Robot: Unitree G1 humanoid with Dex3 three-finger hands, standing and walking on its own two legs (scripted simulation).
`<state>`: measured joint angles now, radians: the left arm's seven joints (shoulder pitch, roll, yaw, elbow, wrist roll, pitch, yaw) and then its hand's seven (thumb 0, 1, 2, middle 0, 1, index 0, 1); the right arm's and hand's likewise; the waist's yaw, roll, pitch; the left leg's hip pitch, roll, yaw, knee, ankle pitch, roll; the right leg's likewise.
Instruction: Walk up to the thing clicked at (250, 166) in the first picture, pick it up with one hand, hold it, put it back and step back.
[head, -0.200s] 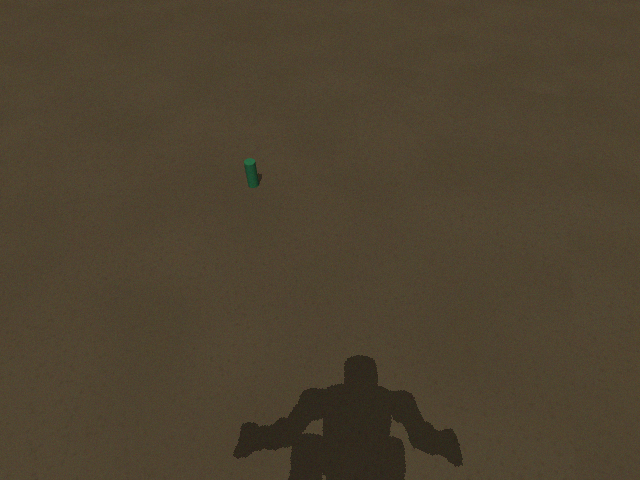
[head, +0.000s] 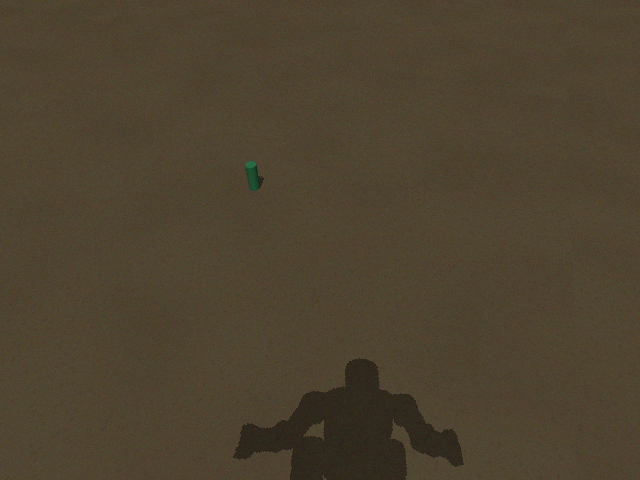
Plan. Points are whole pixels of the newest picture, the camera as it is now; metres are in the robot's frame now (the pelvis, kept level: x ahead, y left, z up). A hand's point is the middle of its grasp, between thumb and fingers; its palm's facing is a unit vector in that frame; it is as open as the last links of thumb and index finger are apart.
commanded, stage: stand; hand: left
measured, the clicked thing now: (252, 176) +1.52 +0.40 -0.71
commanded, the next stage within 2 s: walk up in 0.92 s
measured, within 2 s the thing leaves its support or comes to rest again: neither
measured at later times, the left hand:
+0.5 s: hand out of the picture +0.08 +0.25 -0.16, palm faces -0.04 -0.94 -0.34, open 7.4 cm
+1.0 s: hand out of the picture +0.08 +0.26 -0.15, palm faces +0.00 -0.95 -0.32, open 7.4 cm
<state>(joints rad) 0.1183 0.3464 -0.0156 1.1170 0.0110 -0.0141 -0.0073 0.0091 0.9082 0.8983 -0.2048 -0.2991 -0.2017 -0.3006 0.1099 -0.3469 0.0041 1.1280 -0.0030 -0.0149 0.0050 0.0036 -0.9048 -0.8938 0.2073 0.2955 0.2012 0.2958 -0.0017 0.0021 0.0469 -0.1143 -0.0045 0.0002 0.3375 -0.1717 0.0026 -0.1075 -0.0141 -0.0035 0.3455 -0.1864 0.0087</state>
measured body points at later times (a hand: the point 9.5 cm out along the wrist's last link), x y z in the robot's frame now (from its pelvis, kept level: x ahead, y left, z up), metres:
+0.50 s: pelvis +0.00 +0.00 +0.00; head +0.01 +0.00 +0.45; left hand +0.08 +0.30 -0.13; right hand +0.07 -0.30 -0.13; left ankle +0.01 +0.12 -0.75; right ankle +0.00 -0.12 -0.75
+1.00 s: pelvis +0.01 +0.00 +0.00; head +0.01 +0.00 +0.45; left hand +0.08 +0.30 -0.13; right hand +0.09 -0.31 -0.13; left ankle +0.01 +0.12 -0.74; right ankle +0.00 -0.12 -0.74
